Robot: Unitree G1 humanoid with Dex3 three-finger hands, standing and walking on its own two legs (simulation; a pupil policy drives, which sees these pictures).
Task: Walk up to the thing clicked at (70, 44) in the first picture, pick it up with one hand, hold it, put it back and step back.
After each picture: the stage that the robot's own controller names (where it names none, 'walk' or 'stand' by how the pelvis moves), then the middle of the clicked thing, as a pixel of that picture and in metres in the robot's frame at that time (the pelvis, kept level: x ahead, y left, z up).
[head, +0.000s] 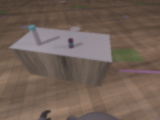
stand; (70, 43) +0.88 +0.28 -0.10
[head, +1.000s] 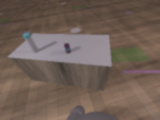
walk; (67, 48) +0.77 +0.35 -0.10
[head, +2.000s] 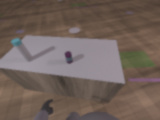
stand; (68, 57) +0.58 +0.25 -0.07
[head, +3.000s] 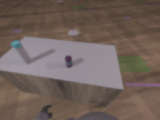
stand; (68, 61) +0.56 +0.23 -0.10
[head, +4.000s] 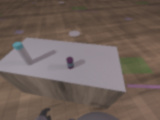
stand; (70, 63) +0.54 +0.22 -0.10
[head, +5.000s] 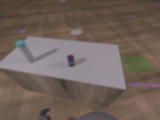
stand; (71, 61) +0.56 +0.22 -0.10
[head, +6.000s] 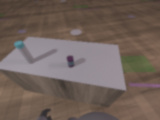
stand; (70, 61) +0.55 +0.23 -0.10
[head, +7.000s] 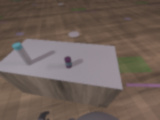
stand; (68, 62) +0.56 +0.25 -0.10
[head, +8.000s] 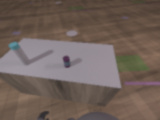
stand; (66, 62) +0.55 +0.26 -0.10
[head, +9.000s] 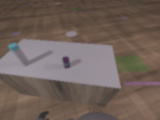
stand; (66, 62) +0.55 +0.26 -0.10
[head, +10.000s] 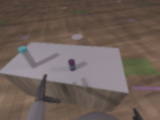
rise first; (72, 65) +0.54 +0.23 -0.10
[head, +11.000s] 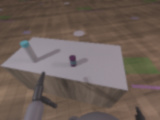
go down; (73, 61) +0.57 +0.23 -0.10
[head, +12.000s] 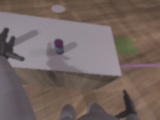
go down; (59, 47) +0.57 +0.21 -0.04
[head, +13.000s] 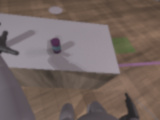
go down; (56, 46) +0.58 +0.22 -0.02
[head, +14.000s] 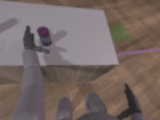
close in; (45, 37) +0.59 +0.24 +0.02
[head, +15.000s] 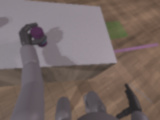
lift; (39, 37) +0.57 +0.24 +0.02
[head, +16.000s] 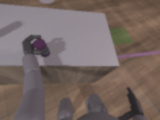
lift; (42, 48) +0.50 +0.26 +0.02
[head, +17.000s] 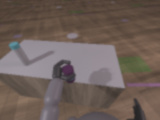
lift; (69, 74) +0.31 +0.15 +0.10
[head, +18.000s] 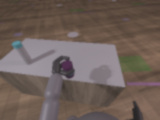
hold; (68, 69) +0.33 +0.16 +0.10
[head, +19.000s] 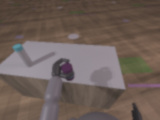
hold; (68, 72) +0.32 +0.16 +0.10
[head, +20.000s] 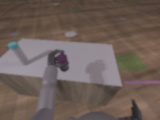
crouch; (63, 63) +0.39 +0.20 +0.10
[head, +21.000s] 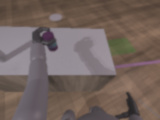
lower; (50, 42) +0.52 +0.22 +0.11
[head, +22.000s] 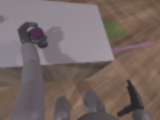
lower; (39, 38) +0.56 +0.22 +0.02
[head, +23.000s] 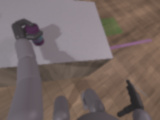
lower; (35, 35) +0.58 +0.22 +0.03
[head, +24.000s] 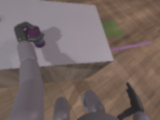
lower; (36, 37) +0.57 +0.23 +0.03
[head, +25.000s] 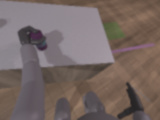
lower; (39, 40) +0.55 +0.23 +0.02
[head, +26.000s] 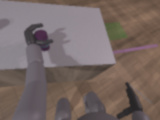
open; (43, 41) +0.55 +0.22 +0.02
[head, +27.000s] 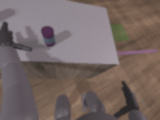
sink last; (49, 37) +0.55 +0.21 +0.01
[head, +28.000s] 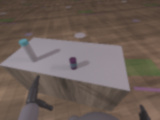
sink last; (73, 63) +0.53 +0.22 -0.05
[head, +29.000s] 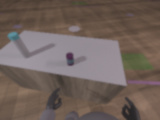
stand; (70, 59) +0.53 +0.21 -0.05
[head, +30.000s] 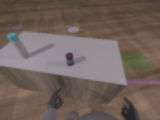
stand; (69, 59) +0.53 +0.21 -0.04
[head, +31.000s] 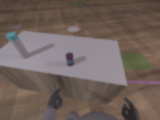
stand; (70, 59) +0.53 +0.21 -0.04
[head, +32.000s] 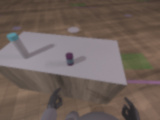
stand; (69, 59) +0.53 +0.21 -0.04
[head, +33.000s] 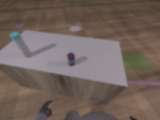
stand; (71, 59) +0.53 +0.20 -0.05
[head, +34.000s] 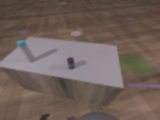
walk; (71, 63) +0.54 +0.22 -0.10
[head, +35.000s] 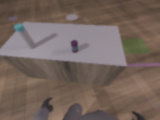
walk; (74, 46) +0.65 +0.20 -0.09
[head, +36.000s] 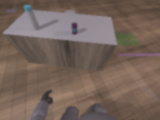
walk; (74, 28) +0.92 +0.24 -0.07
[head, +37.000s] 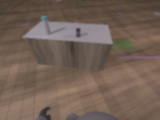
stand; (78, 32) +1.12 +0.24 -0.08
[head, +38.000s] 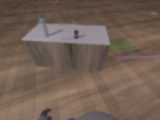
stand; (76, 34) +1.12 +0.26 -0.10
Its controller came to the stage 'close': yes
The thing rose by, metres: 0.21
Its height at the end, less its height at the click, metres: +0.00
